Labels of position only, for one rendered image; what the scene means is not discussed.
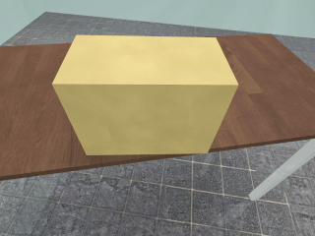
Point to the carton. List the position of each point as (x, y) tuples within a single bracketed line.
[(132, 94)]

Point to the table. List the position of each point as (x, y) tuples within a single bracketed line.
[(274, 103)]

